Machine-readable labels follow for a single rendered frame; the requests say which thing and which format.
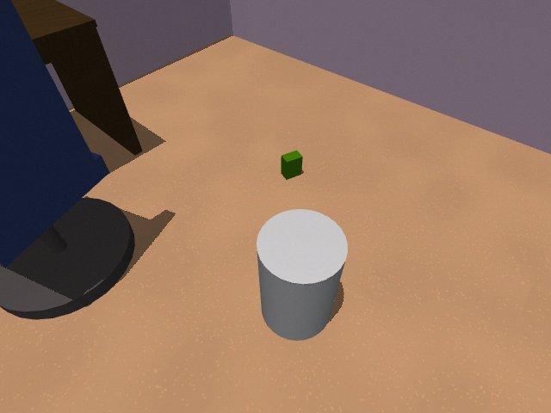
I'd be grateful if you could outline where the office chair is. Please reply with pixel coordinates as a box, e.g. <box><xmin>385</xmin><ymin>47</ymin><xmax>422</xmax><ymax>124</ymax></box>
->
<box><xmin>0</xmin><ymin>0</ymin><xmax>135</xmax><ymax>320</ymax></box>

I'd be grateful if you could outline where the desk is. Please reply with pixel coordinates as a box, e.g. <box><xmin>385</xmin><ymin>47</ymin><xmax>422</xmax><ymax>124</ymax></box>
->
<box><xmin>11</xmin><ymin>0</ymin><xmax>142</xmax><ymax>155</ymax></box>

